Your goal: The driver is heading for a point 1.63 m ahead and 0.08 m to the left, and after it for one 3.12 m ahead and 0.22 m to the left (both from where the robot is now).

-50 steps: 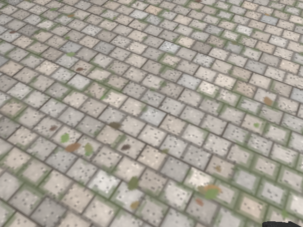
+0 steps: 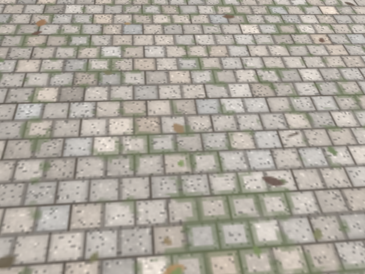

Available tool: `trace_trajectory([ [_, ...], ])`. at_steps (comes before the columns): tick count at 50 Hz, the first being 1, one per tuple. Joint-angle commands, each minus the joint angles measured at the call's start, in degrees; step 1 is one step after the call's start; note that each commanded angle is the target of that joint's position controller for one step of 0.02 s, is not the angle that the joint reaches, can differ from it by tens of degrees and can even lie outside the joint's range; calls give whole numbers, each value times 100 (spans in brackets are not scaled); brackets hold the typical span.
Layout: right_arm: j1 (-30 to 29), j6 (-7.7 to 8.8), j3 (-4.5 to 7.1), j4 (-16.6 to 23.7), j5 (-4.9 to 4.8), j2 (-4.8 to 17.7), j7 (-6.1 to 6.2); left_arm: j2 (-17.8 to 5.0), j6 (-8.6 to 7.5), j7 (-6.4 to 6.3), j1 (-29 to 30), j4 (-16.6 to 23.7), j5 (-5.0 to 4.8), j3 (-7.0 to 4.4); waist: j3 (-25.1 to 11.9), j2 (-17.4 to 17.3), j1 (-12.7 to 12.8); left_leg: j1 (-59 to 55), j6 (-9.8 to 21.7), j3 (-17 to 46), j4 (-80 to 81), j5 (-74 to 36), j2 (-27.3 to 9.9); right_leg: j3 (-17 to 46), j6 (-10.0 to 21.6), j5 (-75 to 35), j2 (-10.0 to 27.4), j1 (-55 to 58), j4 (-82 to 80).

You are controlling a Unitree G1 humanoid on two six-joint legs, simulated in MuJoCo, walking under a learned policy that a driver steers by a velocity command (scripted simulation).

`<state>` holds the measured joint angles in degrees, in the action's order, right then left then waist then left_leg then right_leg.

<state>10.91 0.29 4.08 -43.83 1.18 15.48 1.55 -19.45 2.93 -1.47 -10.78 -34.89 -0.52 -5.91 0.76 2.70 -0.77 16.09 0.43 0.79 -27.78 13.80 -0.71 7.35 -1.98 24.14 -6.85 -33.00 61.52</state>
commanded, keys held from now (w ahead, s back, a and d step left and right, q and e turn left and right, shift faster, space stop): no key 0.12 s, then w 0.88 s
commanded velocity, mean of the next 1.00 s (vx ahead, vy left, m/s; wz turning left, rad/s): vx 0.33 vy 0.00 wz -0.12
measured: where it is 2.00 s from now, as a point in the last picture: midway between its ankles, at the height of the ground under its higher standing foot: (189, 176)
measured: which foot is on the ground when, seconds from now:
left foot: down 0.00-0.26, up 0.28-0.68, down 0.70-1.00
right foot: up 0.00-0.24, down 0.26-0.72, up 0.74-1.00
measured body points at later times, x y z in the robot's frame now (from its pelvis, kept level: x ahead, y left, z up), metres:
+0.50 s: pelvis +0.06 -0.03 +0.01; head +0.07 -0.05 +0.46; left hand +0.13 +0.24 -0.10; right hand +0.18 -0.32 -0.10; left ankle +0.17 +0.12 -0.68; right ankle -0.03 -0.13 -0.74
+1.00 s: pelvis +0.30 +0.02 +0.01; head +0.32 +0.03 +0.46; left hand +0.49 +0.27 -0.09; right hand +0.32 -0.26 -0.11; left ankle +0.28 +0.10 -0.74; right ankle +0.42 -0.17 -0.66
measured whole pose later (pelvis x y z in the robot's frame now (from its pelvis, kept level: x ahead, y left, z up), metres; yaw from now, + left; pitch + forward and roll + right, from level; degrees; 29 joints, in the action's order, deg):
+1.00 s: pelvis +0.30 +0.02 +0.01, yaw -5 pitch +1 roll +1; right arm 19.9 5.1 2.3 -48.1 0.1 15.1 -1.3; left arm -17.0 -3.3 -0.4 -11.0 -40.4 -0.3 -3.4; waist 0.3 2.6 -3.1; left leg 5.8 4.3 -2.7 -14.7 10.2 4.0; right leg 2.7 -0.6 2.8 7.5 -40.0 52.4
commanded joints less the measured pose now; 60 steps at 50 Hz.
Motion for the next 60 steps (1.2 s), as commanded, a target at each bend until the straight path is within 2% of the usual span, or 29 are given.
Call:
trace_trajectory([
  [1,-491,46,103,540,-62,674,71,-325,12,-3,-219,267,-18,-118,-187,-986,163,-488,1050,933,991,-1647,-1216,-120,-243,-186,250,-349,930],
  [3,-182,1,118,479,-40,731,85,-191,-23,-8,113,399,-48,-37,-245,-1139,-55,-985,1144,838,917,-1829,-1224,-212,-324,-204,339,-417,194],
  [6,-133,-31,167,448,-79,918,58,10,-54,38,317,493,17,94,-451,-1370,-152,-1099,1185,707,778,-2058,-1320,-450,-324,63,597,359,-1139],
  [9,127,-36,207,345,-195,1092,-34,-62,-70,108,273,436,-44,114,-422,-1500,-291,-644,1197,870,1103,102,-1353,-935,-137,41,542,1245,-2299],
  [12,144,2,121,239,-282,964,-120,-87,-178,155,-303,117,-56,91,-127,-1192,73,181,916,833,928,1067,-1171,-1090,354,-813,397,2633,-4005],
  [13,79,77,22,232,-213,682,-163,-177,-220,126,-690,26,-58,71,-343,-922,256,739,614,613,409,1083,-981,-520,524,-861,807,3523,-4023],
  [14,-163,185,-151,411,-21,133,-251,-555,-246,56,-1331,-85,-1,5,-730,445,399,1734,131,-160,-1475,1618,-399,1025,867,-1479,2040,4435,-4137],
  [15,-554,295,-38,738,-187,512,-223,-1195,-322,134,-1568,-182,77,-180,-285,1436,596,3001,-18,-355,-2320,2204,34,2573,1815,-292,2943,4003,-4795],
  [16,-817,349,103,732,-267,949,-197,-817,-469,156,-1390,-128,82,-83,212,802,647,3329,-15,44,-3103,1903,-300,2635,1956,486,2831,3725,-5065],
  [17,-720,368,144,656,-314,986,-227,-532,-563,144,-1162,-159,73,17,439,753,477,3487,70,163,-3281,1335,-418,2232,1762,837,2581,3591,-5167],
  [19,-508,397,144,477,-233,850,-258,-377,-641,128,-825,-128,6,83,565,608,294,3480,60,177,-3188,464,-560,1582,1521,245,2236,3448,-5373],
  [21,-508,457,93,414,-190,631,-307,-284,-672,100,-821,-141,55,111,437,434,249,3170,-36,50,-2934,-247,-546,960,1426,-845,1992,3289,-5470],
  [25,-920,483,-51,500,-187,340,-373,-433,-686,93,-1000,-291,13,50,341,364,405,2327,-215,-144,-1469,-1135,-360,145,1321,-1713,1743,2911,-5442],
  [29,-1246,485,-79,674,-252,455,-462,-650,-696,108,-1241,-499,-80,-22,507,391,464,1807,-80,-113,-696,-1253,-254,131,1308,-1608,2024,2815,-5403],
  [32,-1044,514,-27,687,-254,671,-492,-737,-656,101,-1210,-602,-102,-60,466,417,263,1430,180,-140,-391,-900,-182,167,1176,-2123,2225,3146,-5108],
  [33,-743,517,27,625,-241,771,-469,-772,-628,94,-1143,-612,-85,-63,268,429,58,943,296,-276,-288,-787,-38,50,1079,-3005,2143,3189,-4679],
  [34,-53,507,138,420,-223,951,-416,-680,-596,82,-1154,-633,-57,-23,-200,321,-278,-9,444,-428,-212,-713,151,-221,932,-3976,1868,3087,-3743],
  [35,901,501,245,207,-213,1227,-358,-456,-580,57,-1241,-600,15,78,-945,69,-671,-1527,676,-26,-366,-695,-233,-498,710,-3767,1562,2349,-2306],
  [36,1552,478,385,113,-67,1919,-329,153,-660,75,-1904,-402,12,265,-1922,-1601,-502,-3623,1619,2758,126,618,-1832,-774,213,-1431,644,195,206],
  [37,1630,504,253,88,-150,1481,-375,-27,-786,73,-1719,-469,-56,250,-2198,-1909,-598,-3632,1780,4477,1296,1763,-2110,76,224,808,381,-523,1063],
  [38,1158,509,145,119,-171,1197,-359,-494,-837,122,-1173,-360,-230,118,-1212,-1445,-529,-2940,1486,3731,1375,2084,-2024,49,322,504,766,-1112,1457],
  [39,773,492,94,197,-155,1042,-342,-519,-859,128,-792,-272,-219,137,-693,-977,-390,-2171,1317,3009,1371,1654,-1835,-163,421,23,1075,-1098,1298],
  [40,460,479,45,228,-114,884,-343,-455,-855,117,-609,-265,-110,137,-324,-692,-227,-1445,1244,2430,1478,1104,-1583,-255,432,-397,1276,-919,933],
  [41,255,504,-1,268,-45,745,-347,-391,-802,111,-689,-316,-59,115,-186,-807,-26,-937,1170,1999,1627,664,-1347,-218,440,-726,1455,-573,646],
  [45,192,628,18,160,-88,779,-324,-157,-621,91,-787,-423,-5,145,4,-745,195,-347,1341,1198,2111,-269,-1144,-327,237,-1413,1540,-400,146],
  [48,423,607,30,25,-114,857,-259,-100,-663,81,-213,-274,45,169,186,-558,47,-619,1322,837,2200,-879,-1092,-354,88,-2247,1566,-832,-783],
  [53,915,501,47,-183,-195,1019,-189,124,-800,227,775,-50,-13,273,370,-500,-362,-975,1140,358,2147,-1202,-992,-658,94,-3202,1301,-552,-2441],
  [57,1251,355,71,-374,-226,1075,-170,91,-861,388,1298,172,-55,289,494,-525,-489,-1762,1114,435,1802,-1502,-1296,-670,257,-2817,1153,-705,-3043],
  [60,1172,268,121,-416,-246,1193,-131,-109,-881,447,1034,167,-41,223,244,-711,-207,-2207,957,445,1220,-2831,-1422,-781,508,-2109,934,-151,-3278],
])
Keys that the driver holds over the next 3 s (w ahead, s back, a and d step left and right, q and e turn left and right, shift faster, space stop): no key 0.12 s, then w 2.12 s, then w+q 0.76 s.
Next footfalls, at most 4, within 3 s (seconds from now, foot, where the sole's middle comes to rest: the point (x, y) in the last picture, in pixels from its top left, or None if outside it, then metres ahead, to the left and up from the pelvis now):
0.26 right None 0.01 -0.14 -0.78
0.70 left None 0.32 0.10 -0.78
1.26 right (216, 236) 0.62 -0.16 -0.78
1.78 left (160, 167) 0.93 0.07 -0.78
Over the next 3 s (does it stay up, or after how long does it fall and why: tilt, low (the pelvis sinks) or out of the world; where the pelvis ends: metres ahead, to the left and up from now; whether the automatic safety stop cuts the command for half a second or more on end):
stays up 1.40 -0.01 -0.01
